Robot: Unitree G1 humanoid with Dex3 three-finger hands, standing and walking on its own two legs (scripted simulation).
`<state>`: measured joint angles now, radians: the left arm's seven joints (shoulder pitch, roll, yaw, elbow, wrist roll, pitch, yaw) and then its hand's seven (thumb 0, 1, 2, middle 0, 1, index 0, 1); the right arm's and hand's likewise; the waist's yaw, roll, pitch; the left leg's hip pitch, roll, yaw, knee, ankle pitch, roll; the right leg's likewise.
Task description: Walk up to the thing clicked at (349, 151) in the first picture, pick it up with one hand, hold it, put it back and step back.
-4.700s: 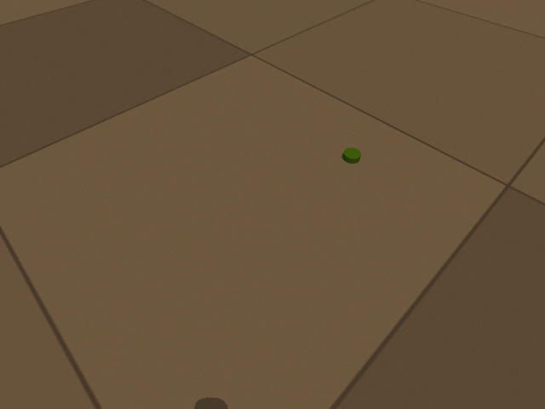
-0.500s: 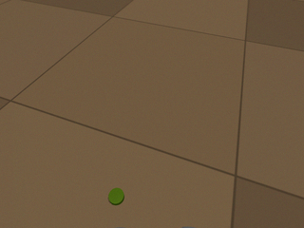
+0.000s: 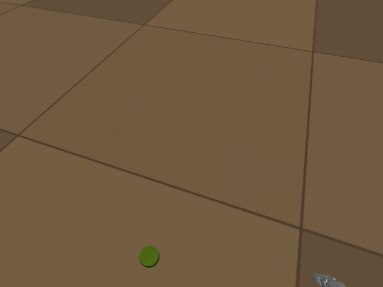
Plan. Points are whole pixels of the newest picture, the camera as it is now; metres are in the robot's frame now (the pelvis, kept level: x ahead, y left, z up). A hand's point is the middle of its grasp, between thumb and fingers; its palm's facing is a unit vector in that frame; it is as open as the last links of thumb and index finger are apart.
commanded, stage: walk up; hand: left
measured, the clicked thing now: (149, 256) +0.38 +0.22 -0.76
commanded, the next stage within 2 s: stand in 0.80 s
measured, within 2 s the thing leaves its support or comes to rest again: neither
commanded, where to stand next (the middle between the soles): +0.00 -0.01 m, yaw +0 degrees
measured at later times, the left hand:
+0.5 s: hand out of the picture +0.10 +0.25 -0.15, palm faces -0.04 -0.94 -0.34, open 7.4 cm
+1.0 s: hand out of the picture +0.09 +0.25 -0.15, palm faces -0.03 -0.94 -0.34, open 7.4 cm
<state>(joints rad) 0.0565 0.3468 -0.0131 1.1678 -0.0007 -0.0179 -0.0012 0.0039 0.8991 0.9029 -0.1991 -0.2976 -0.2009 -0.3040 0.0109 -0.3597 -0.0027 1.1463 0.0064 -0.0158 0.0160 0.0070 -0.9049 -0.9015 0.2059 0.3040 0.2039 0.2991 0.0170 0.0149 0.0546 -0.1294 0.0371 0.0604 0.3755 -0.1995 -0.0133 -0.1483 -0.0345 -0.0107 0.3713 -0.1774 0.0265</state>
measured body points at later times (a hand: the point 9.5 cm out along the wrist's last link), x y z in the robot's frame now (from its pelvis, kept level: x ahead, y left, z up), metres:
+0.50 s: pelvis +0.00 +0.00 +0.00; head +0.01 -0.01 +0.45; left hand +0.10 +0.29 -0.13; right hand +0.06 -0.31 -0.14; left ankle +0.00 +0.13 -0.75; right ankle +0.02 -0.14 -0.75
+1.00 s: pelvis +0.01 +0.00 +0.00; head +0.01 +0.00 +0.45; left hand +0.09 +0.30 -0.13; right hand +0.09 -0.30 -0.13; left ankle +0.00 +0.13 -0.75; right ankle +0.02 -0.14 -0.75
